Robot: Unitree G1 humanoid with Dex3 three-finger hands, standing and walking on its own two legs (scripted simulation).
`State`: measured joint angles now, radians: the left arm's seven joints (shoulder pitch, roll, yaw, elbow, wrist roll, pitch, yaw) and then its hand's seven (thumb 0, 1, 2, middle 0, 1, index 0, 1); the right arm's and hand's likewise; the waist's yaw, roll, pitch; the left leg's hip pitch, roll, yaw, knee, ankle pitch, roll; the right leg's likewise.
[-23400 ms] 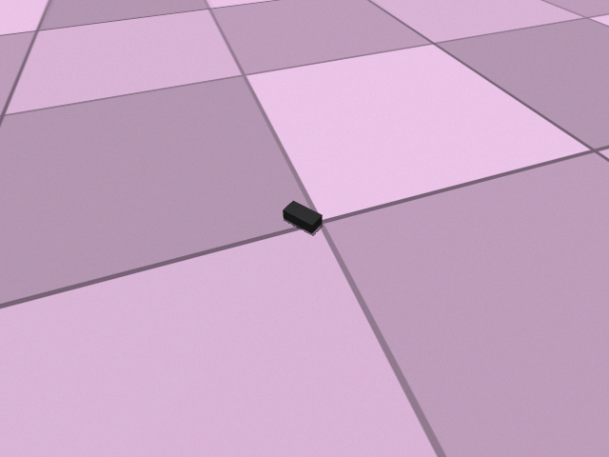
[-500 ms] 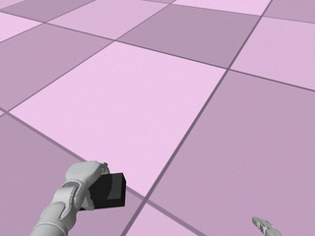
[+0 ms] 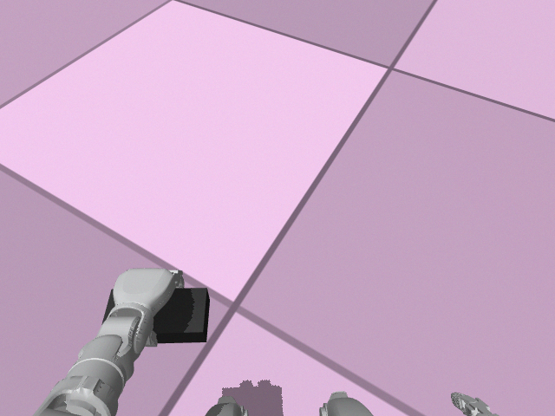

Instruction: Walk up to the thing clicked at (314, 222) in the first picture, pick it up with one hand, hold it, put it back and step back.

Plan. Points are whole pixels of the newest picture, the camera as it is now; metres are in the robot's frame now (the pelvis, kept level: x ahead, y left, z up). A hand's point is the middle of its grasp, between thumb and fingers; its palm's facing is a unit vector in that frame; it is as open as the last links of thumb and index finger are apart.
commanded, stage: crouch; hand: left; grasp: from above
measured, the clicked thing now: (159, 315) +0.33 +0.22 -0.15
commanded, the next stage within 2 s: lower in 1.50 s
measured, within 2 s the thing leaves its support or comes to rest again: neither
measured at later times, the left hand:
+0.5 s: hand (184, 315) +0.39 +0.22 -0.35, palm faces -0.47 +0.03 -0.88, open 10.6 cm
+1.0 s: hand (196, 315) +0.43 +0.22 -0.48, palm faces -0.46 +0.01 -0.89, open 10.6 cm
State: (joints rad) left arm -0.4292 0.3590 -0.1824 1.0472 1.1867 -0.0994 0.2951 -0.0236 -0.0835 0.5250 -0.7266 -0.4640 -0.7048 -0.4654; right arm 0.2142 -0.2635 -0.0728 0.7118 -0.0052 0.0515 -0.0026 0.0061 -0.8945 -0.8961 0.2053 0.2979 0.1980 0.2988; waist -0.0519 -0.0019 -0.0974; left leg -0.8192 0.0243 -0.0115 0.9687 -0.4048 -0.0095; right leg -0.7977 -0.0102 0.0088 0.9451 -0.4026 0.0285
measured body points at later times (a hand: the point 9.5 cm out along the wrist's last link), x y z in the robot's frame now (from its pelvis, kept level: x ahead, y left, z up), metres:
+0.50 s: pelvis -0.04 +0.01 -0.20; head +0.15 +0.03 +0.20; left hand +0.41 +0.22 -0.30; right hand -0.01 -0.26 -0.33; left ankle +0.03 +0.12 -0.68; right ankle +0.03 -0.14 -0.68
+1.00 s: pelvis -0.05 +0.00 -0.31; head +0.19 +0.04 +0.07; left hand +0.45 +0.21 -0.43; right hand -0.02 -0.28 -0.42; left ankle +0.03 +0.12 -0.68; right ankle +0.03 -0.14 -0.68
